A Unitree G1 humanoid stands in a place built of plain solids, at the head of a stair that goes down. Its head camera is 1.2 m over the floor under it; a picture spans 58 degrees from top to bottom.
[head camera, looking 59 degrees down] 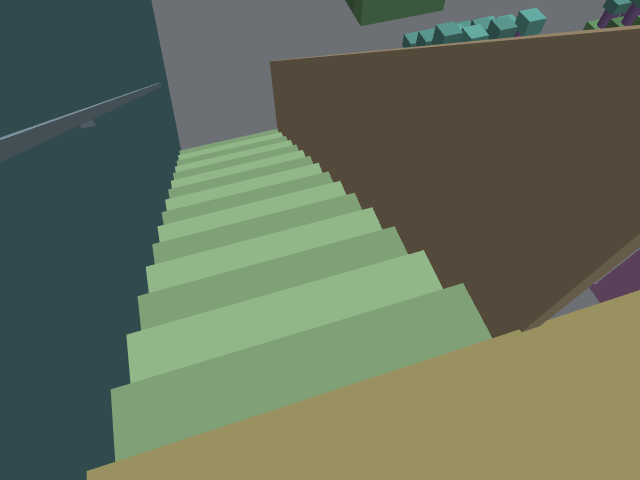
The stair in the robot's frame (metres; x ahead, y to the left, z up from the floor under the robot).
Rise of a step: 0.18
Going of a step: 0.24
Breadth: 1.20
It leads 17 degrees to the left of straight ahead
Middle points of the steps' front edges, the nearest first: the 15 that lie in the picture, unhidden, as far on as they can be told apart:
0.24 0.00 0.00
0.47 0.07 -0.18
0.71 0.14 -0.35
0.94 0.22 -0.53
1.17 0.29 -0.71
1.41 0.36 -0.88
1.64 0.44 -1.06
1.87 0.51 -1.24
2.10 0.58 -1.42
2.34 0.66 -1.59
2.57 0.73 -1.77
2.80 0.80 -1.95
3.04 0.88 -2.12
3.27 0.95 -2.30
3.50 1.02 -2.48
